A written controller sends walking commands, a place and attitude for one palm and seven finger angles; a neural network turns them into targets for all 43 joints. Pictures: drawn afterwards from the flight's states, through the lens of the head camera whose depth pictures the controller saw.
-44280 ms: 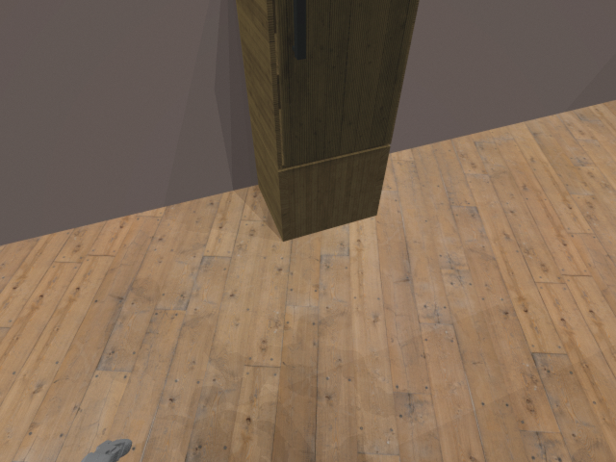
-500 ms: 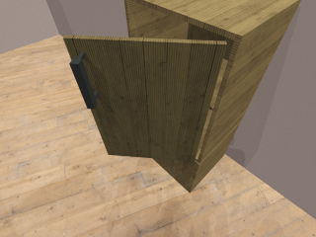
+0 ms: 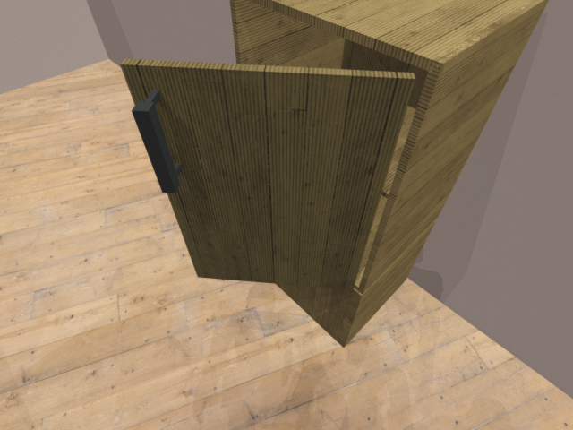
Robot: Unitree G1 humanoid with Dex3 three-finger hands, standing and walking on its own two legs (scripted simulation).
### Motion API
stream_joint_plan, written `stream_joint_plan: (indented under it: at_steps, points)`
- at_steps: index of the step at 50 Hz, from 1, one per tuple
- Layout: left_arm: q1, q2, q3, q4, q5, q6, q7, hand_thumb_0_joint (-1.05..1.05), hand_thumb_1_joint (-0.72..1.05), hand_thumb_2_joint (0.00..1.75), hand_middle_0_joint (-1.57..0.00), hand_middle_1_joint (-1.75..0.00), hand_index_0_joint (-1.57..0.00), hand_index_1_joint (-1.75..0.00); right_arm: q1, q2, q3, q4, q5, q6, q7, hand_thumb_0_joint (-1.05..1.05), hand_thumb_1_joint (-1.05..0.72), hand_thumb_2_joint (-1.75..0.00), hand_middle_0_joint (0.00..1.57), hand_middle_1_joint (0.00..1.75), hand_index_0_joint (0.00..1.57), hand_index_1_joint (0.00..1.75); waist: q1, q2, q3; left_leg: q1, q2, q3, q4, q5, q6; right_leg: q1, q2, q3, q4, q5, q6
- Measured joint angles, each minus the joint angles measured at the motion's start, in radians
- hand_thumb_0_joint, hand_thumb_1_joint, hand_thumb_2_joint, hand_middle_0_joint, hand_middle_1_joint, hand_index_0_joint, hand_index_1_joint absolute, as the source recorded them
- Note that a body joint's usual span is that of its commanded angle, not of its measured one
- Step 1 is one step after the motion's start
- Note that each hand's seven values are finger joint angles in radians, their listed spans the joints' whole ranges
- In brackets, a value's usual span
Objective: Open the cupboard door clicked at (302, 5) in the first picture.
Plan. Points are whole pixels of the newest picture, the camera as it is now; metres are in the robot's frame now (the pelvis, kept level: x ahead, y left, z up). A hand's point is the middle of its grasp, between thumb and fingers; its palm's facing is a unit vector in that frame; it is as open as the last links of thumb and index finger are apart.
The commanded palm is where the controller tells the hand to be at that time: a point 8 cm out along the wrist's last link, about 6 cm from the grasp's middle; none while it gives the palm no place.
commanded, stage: raise the hand with hooked fingers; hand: left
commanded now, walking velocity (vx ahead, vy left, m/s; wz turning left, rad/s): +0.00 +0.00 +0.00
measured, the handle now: (163, 143) +0.51 +0.24 +0.12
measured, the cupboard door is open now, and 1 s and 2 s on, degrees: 41 41 41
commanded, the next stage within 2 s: none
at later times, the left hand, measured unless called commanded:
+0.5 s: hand (154, 418) +0.15 +0.19 -0.04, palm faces -0.01 -1.00 +0.03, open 8.7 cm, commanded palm +0.13 +0.26 -0.01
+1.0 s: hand (84, 337) +0.21 +0.27 +0.06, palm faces +0.08 -0.99 -0.08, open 11.7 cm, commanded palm +0.18 +0.31 +0.06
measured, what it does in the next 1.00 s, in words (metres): stands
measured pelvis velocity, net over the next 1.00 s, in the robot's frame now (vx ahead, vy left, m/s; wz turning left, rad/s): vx -0.02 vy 0.04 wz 0.03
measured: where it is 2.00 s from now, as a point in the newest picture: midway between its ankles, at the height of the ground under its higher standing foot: outside the picture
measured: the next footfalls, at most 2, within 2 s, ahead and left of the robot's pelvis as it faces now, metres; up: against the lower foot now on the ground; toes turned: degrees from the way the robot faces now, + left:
none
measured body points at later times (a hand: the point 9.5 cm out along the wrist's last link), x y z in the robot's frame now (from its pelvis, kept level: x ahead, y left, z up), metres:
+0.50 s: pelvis -0.03 +0.02 -0.06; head +0.00 +0.03 +0.39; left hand +0.14 +0.24 -0.04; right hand +0.21 -0.23 -0.07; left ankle -0.01 +0.12 -0.74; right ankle +0.00 -0.08 -0.74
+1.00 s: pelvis -0.02 +0.04 -0.04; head +0.00 +0.04 +0.41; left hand +0.20 +0.32 +0.06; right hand +0.13 -0.20 -0.12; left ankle -0.01 +0.12 -0.74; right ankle +0.00 -0.08 -0.74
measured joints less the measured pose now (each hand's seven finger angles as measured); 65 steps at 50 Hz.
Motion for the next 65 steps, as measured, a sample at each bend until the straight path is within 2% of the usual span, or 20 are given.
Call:
stream_joint_plan:
  at_steps: [4,6,8,10,12,14,17,20,23,27,31,34,36,39,41,43,47,51,57,65]
  points:
    - [-0.001,-0.004,-0.001,0.001,0.003,-0.007,0.008,0.01,0.91,0.9,-0.2,-0.3,-0.2,-0.29,-0.005,-0.003,0.0,-0.007,0.003,0.001,0.002,0.0,-0.91,-0.9,0.2,0.3,0.2,0.3,0.0,0.006,-0.001,-0.02,0.005,-0.001,0.027,-0.007,0.001,-0.006,0.003,-0.003,-0.001,0.004,0.004]
    - [0.106,0.003,0.023,-0.328,-0.076,0.064,0.018,0.02,0.93,0.9,-0.2,-0.3,-0.2,-0.3,0.029,-0.016,0.011,-0.106,0.028,-0.042,-0.017,0.0,-0.91,-0.9,0.2,0.3,0.2,0.3,0.007,0.012,0.01,-0.029,0.005,0.004,0.053,-0.023,0.006,-0.018,0.003,0.001,0.025,-0.003,0.006]
    - [0.17,0.014,0.023,-0.597,-0.117,0.01,0.05,0.03,0.93,0.9,-0.21,-0.31,-0.2,-0.3,0.062,-0.041,0.008,-0.178,0.043,-0.131,-0.042,0.0,-0.91,-0.9,0.2,0.3,0.2,0.3,0.014,0.03,-0.011,-0.044,-0.004,-0.001,0.076,-0.031,0.012,-0.032,-0.007,-0.004,0.055,-0.02,0.009]
    - [0.167,0.014,0.025,-0.778,-0.167,-0.031,0.062,0.03,0.91,0.89,-0.21,-0.32,-0.2,-0.31,0.057,-0.073,0.004,-0.243,0.061,-0.182,-0.051,0.01,-0.91,-0.9,0.2,0.3,0.2,0.3,-0.001,0.053,-0.034,-0.069,-0.018,-0.017,0.11,-0.042,0.02,-0.05,-0.023,-0.02,0.091,-0.039,0.018]
    - [0.118,0.012,0.039,-0.875,-0.192,-0.118,0.039,0.03,0.88,0.88,-0.2,-0.33,-0.2,-0.33,0.022,-0.098,-0.004,-0.304,0.058,-0.22,-0.052,0.01,-0.91,-0.9,0.2,0.3,0.2,0.3,-0.022,0.065,-0.06,-0.122,-0.029,-0.027,0.164,-0.057,0.027,-0.099,-0.037,-0.032,0.145,-0.061,0.025]
    - [0.052,0.01,0.063,-0.907,-0.21,-0.231,-0.013,0.02,0.85,0.86,-0.2,-0.35,-0.2,-0.35,-0.023,-0.111,-0.015,-0.369,0.047,-0.244,-0.042,0.01,-0.91,-0.9,0.2,0.3,0.2,0.3,-0.032,0.058,-0.092,-0.2,-0.034,-0.024,0.233,-0.08,0.028,-0.18,-0.044,-0.03,0.22,-0.087,0.026]
    - [0.012,-0.003,0.087,-0.925,-0.243,-0.404,-0.154,0.01,0.79,0.84,-0.21,-0.39,-0.2,-0.39,-0.085,-0.113,-0.033,-0.47,0.031,-0.26,-0.008,0.01,-0.91,-0.9,0.2,0.3,0.2,0.3,-0.031,0.02,-0.125,-0.314,-0.029,-0.004,0.345,-0.125,0.026,-0.306,-0.044,-0.012,0.34,-0.129,0.02]
    - [0.063,-0.007,0.091,-0.934,-0.24,-0.492,-0.31,0.01,0.72,0.81,-0.21,-0.43,-0.21,-0.43,-0.119,-0.121,-0.048,-0.569,0.031,-0.251,0.025,0.01,-0.91,-0.9,0.2,0.3,0.2,0.3,-0.024,-0.017,-0.137,-0.396,-0.023,0.007,0.444,-0.171,0.028,-0.391,-0.042,-0.003,0.44,-0.17,0.018]
    - [0.153,0.013,0.092,-0.963,-0.234,-0.445,-0.364,0.01,0.64,0.79,-0.22,-0.47,-0.22,-0.47,-0.126,-0.132,-0.058,-0.647,0.037,-0.22,0.021,0.01,-0.91,-0.9,0.2,0.3,0.2,0.3,-0.001,-0.043,-0.141,-0.453,-0.02,0.005,0.518,-0.207,0.028,-0.445,-0.042,-0.006,0.509,-0.204,0.018]
    - [0.246,0.032,0.123,-1.052,-0.242,-0.382,-0.294,0.01,0.54,0.75,-0.23,-0.53,-0.23,-0.53,-0.117,-0.132,-0.061,-0.69,0.037,-0.203,0.002,0.01,-0.91,-0.9,0.2,0.3,0.2,0.3,0.031,-0.035,-0.125,-0.493,-0.017,-0.026,0.584,-0.236,0.03,-0.459,-0.04,-0.037,0.54,-0.224,0.018]
    - [0.236,0.059,0.151,-1.172,-0.25,-0.44,-0.245,0.02,0.45,0.71,-0.24,-0.59,-0.23,-0.59,-0.098,-0.112,-0.022,-0.662,0.032,-0.212,-0.013,0.01,-0.91,-0.9,0.2,0.3,0.2,0.3,0.05,-0.008,-0.119,-0.522,-0.017,-0.062,0.622,-0.247,0.031,-0.46,-0.039,-0.073,0.543,-0.228,0.02]
    - [0.131,0.078,0.146,-1.194,-0.263,-0.455,-0.293,0.01,0.38,0.68,-0.24,-0.64,-0.23,-0.63,-0.094,-0.093,0.023,-0.622,0.039,-0.218,-0.022,0.01,-0.91,-0.9,0.2,0.3,0.2,0.3,0.046,0.025,-0.103,-0.533,-0.018,-0.08,0.635,-0.245,0.035,-0.455,-0.039,-0.091,0.535,-0.221,0.024]
    - [0.055,0.099,0.14,-1.172,-0.264,-0.407,-0.345,0.01,0.33,0.66,-0.24,-0.67,-0.23,-0.66,-0.087,-0.074,0.049,-0.6,0.046,-0.213,-0.027,0.01,-0.91,-0.9,0.2,0.3,0.2,0.3,0.036,0.039,-0.098,-0.531,-0.018,-0.077,0.624,-0.236,0.037,-0.453,-0.039,-0.088,0.52,-0.209,0.027]
    - [-0.01,0.132,0.154,-1.11,-0.278,-0.269,-0.406,0.01,0.26,0.63,-0.24,-0.71,-0.24,-0.71,-0.061,-0.046,0.074,-0.585,0.06,-0.195,-0.035,0.01,-0.9,-0.9,0.2,0.3,0.21,0.3,0.01,0.045,-0.101,-0.507,-0.016,-0.054,0.574,-0.216,0.043,-0.441,-0.037,-0.065,0.48,-0.185,0.033]
    - [-0.009,0.142,0.181,-1.09,-0.301,-0.18,-0.409,0.01,0.21,0.61,-0.25,-0.74,-0.25,-0.74,-0.034,-0.038,0.078,-0.583,0.063,-0.189,-0.041,0.01,-0.9,-0.9,0.2,0.3,0.21,0.3,-0.009,0.044,-0.106,-0.478,-0.016,-0.037,0.533,-0.202,0.046,-0.423,-0.036,-0.047,0.448,-0.17,0.038]
    - [0.013,0.141,0.218,-1.099,-0.326,-0.132,-0.385,0.01,0.17,0.59,-0.26,-0.77,-0.25,-0.77,-0.004,-0.04,0.072,-0.583,0.061,-0.192,-0.045,0.01,-0.9,-0.9,0.2,0.3,0.21,0.3,-0.019,0.041,-0.109,-0.446,-0.015,-0.023,0.497,-0.193,0.048,-0.397,-0.034,-0.033,0.418,-0.159,0.041]
    - [0.052,0.13,0.281,-1.154,-0.346,-0.167,-0.322,0.01,0.08,0.55,-0.26,-0.83,-0.26,-0.83,0.043,-0.067,0.045,-0.568,0.055,-0.217,-0.042,0.01,-0.9,-0.9,0.2,0.3,0.21,0.3,-0.013,0.032,-0.113,-0.398,-0.016,-0.014,0.455,-0.186,0.052,-0.353,-0.034,-0.022,0.377,-0.149,0.046]
    - [0.016,0.136,0.29,-1.16,-0.325,-0.212,-0.326,0.0,-0.02,0.51,-0.27,-0.89,-0.26,-0.89,0.046,-0.114,0.027,-0.545,0.057,-0.241,-0.041,0.01,-0.9,-0.9,0.2,0.3,0.21,0.3,0.001,0.034,-0.101,-0.378,-0.024,-0.027,0.447,-0.183,0.056,-0.323,-0.04,-0.035,0.359,-0.147,0.05]
    - [-0.055,0.17,0.272,-1.091,-0.315,-0.131,-0.399,0.0,-0.16,0.45,-0.28,-0.98,-0.27,-0.98,0.0,-0.141,0.019,-0.538,0.069,-0.259,-0.066,0.01,-0.9,-0.9,0.2,0.3,0.2,0.3,0.006,0.04,-0.091,-0.324,-0.029,-0.026,0.402,-0.166,0.061,-0.268,-0.043,-0.033,0.313,-0.129,0.055]
    - [-0.183,0.214,0.368,-1.028,-0.353,-0.089,-0.409,0.0,-0.35,0.37,-0.29,-1.1,-0.29,-1.1,-0.036,-0.115,0.047,-0.553,0.071,-0.27,-0.077,0.01,-0.91,-0.9,0.2,0.3,0.2,0.3,0.026,0.032,-0.084,-0.225,-0.028,-0.028,0.319,-0.136,0.054,-0.17,-0.039,-0.034,0.232,-0.101,0.05]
